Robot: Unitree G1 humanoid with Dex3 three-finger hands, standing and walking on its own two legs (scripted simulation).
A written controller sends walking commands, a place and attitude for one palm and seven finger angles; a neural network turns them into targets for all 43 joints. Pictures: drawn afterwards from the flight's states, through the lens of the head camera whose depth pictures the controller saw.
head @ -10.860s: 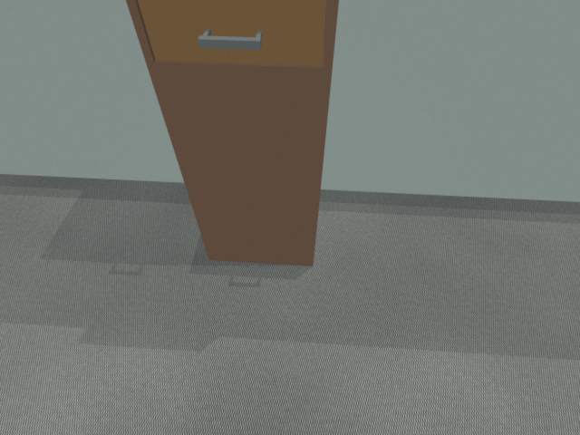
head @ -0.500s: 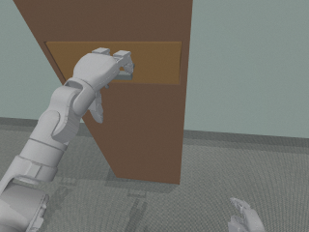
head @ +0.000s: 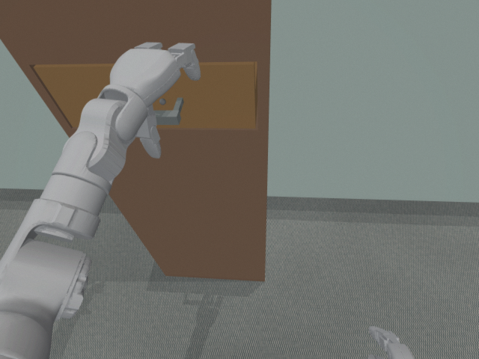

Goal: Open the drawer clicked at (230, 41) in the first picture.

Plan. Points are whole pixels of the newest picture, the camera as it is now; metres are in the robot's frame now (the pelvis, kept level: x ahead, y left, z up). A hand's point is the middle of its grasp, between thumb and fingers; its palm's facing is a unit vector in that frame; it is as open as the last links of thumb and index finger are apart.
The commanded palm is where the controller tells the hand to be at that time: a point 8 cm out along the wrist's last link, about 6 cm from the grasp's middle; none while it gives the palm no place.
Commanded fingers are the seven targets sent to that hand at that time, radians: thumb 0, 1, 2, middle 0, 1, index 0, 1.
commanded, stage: move the hooked fingers above the handle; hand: left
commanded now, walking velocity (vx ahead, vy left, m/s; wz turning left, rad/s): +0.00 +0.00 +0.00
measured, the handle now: (146, 110) +0.50 +0.19 +0.16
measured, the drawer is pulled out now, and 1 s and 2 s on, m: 0.00 0.00 0.00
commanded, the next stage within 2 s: none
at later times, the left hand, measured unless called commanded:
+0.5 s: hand (107, 132) +0.41 +0.22 +0.18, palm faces -0.11 +0.07 -0.99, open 13.7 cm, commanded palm +0.43 +0.20 +0.27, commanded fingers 0.00 -0.50 0.30 -0.30 -1.20 -0.30 -1.20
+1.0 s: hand (144, 87) +0.46 +0.16 +0.23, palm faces +0.09 -0.01 -1.00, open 13.4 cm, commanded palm +0.43 +0.21 +0.27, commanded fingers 0.00 -0.50 0.30 -0.30 -1.20 -0.30 -1.20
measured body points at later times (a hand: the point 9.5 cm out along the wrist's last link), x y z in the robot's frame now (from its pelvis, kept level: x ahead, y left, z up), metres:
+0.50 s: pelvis -0.03 -0.01 +0.00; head +0.00 -0.03 +0.45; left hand +0.41 +0.22 +0.24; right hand +0.07 -0.29 -0.13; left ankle -0.02 +0.12 -0.74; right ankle -0.02 -0.12 -0.74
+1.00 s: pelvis -0.03 +0.01 +0.00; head -0.01 -0.03 +0.45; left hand +0.45 +0.16 +0.28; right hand +0.08 -0.22 -0.14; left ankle -0.02 +0.12 -0.74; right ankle -0.02 -0.12 -0.74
